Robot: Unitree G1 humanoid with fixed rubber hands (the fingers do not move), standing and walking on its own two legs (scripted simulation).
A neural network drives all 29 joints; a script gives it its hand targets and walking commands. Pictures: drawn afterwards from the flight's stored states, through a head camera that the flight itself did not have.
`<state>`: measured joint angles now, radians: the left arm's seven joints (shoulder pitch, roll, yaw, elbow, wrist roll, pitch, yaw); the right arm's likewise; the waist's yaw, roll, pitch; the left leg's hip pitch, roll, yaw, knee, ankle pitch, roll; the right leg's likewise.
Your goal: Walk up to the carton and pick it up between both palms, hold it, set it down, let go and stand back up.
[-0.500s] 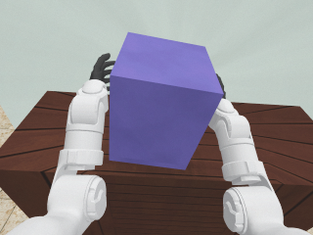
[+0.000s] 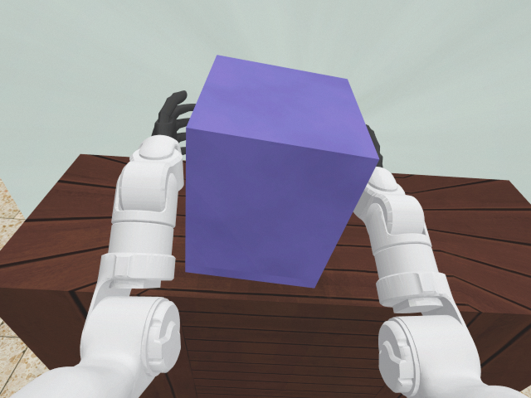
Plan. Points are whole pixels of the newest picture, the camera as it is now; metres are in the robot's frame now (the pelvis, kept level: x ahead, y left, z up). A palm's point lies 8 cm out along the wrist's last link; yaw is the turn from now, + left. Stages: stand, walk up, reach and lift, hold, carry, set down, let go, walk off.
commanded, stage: hold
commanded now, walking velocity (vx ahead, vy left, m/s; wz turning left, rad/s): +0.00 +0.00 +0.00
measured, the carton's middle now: (267, 174) +0.38 +0.01 +0.18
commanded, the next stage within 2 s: set down in 0.58 s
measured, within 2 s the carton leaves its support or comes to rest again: neither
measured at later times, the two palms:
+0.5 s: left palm (167, 144) +0.37 +0.15 +0.24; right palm (367, 173) +0.37 -0.14 +0.20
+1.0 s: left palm (169, 134) +0.39 +0.15 +0.24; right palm (359, 175) +0.39 -0.14 +0.18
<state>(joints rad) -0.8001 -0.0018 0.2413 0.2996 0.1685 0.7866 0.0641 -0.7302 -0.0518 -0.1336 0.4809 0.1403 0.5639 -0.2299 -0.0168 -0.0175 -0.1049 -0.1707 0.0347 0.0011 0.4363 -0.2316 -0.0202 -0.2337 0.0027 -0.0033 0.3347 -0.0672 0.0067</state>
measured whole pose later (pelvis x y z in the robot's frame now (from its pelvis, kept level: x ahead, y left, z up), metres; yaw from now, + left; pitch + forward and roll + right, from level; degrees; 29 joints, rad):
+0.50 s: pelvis +0.00 +0.00 +0.00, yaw +0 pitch -2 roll -1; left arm -0.80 0.00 0.24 0.30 0.17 0.79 0.06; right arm -0.73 -0.05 -0.13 0.48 0.14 0.56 -0.23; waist -0.02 -0.02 -0.10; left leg -0.17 0.03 0.00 0.44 -0.23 -0.02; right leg -0.23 0.00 0.00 0.33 -0.07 0.01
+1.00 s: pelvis +0.00 +0.00 +0.00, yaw +0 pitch -3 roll -1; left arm -0.85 -0.03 0.33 0.37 0.25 0.61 -0.02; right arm -0.74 0.02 -0.24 0.59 0.09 0.30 -0.21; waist -0.02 -0.02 -0.05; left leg -0.15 0.03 0.00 0.43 -0.24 -0.02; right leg -0.21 0.00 0.00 0.33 -0.08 0.01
